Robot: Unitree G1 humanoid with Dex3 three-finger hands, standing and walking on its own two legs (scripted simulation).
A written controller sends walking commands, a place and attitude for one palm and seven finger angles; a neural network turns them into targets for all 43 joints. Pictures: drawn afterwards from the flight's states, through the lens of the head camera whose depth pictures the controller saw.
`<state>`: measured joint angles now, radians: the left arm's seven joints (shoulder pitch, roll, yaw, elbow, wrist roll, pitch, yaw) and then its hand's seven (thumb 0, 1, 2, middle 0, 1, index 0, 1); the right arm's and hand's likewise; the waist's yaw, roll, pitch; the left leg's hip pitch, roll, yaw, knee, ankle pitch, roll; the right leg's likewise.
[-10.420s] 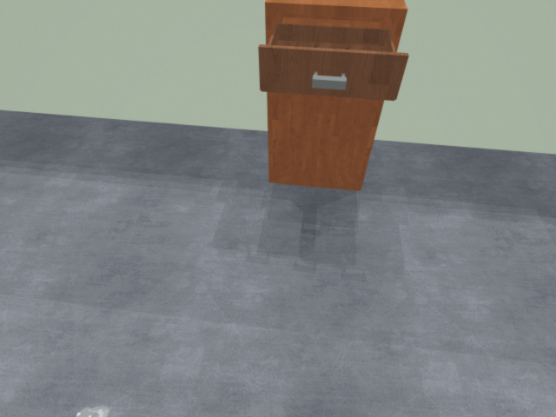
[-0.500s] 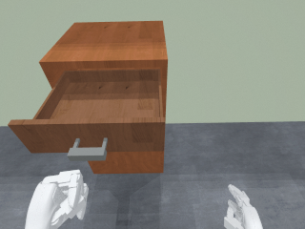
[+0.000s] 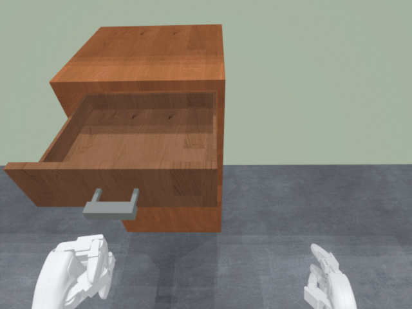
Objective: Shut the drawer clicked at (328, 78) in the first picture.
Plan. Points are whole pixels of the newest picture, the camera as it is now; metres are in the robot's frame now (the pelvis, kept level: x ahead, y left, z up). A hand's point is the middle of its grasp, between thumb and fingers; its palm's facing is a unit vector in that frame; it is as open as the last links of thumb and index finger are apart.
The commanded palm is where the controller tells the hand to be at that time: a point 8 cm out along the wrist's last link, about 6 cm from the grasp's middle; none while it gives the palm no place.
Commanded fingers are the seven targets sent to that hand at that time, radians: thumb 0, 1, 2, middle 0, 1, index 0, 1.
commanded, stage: bring the fist close to the handle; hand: left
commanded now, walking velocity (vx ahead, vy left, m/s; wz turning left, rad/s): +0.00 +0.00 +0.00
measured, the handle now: (114, 201) +0.32 +0.23 +0.03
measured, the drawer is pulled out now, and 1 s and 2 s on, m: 0.29 0.29 0.22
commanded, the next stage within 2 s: push the drawer shut in 1.12 s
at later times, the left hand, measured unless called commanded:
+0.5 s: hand (118, 256) +0.20 +0.18 +0.05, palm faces +0.04 -1.00 -0.04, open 3.3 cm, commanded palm +0.18 +0.23 +0.05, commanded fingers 0.00 0.90 0.90 -1.40 -1.60 -1.40 -1.60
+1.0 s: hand (131, 249) +0.22 +0.17 +0.03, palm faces +0.04 -1.00 -0.05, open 3.3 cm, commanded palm +0.20 +0.22 +0.03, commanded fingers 0.00 0.90 0.90 -1.40 -1.60 -1.40 -1.60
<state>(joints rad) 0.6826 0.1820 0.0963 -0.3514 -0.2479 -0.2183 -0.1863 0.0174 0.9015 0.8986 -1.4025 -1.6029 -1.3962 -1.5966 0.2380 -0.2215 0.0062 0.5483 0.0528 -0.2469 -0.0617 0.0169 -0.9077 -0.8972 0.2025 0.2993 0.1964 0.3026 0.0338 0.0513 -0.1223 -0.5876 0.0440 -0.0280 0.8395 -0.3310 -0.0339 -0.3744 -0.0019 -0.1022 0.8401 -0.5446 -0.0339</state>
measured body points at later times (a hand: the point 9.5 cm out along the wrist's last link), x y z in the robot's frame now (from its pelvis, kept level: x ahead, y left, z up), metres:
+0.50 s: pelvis -0.01 +0.01 -0.02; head +0.02 +0.01 +0.43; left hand +0.19 +0.23 +0.06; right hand +0.16 -0.22 -0.10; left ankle +0.06 +0.15 -0.70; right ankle -0.06 -0.09 -0.70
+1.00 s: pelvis -0.02 +0.02 -0.03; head +0.03 +0.02 +0.42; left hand +0.21 +0.22 +0.04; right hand +0.15 -0.21 -0.11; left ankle +0.06 +0.15 -0.70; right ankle -0.06 -0.09 -0.70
